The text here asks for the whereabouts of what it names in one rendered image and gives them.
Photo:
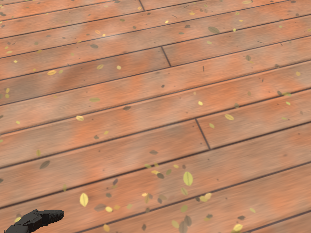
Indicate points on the left robot hand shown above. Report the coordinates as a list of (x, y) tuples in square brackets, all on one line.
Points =
[(34, 220)]

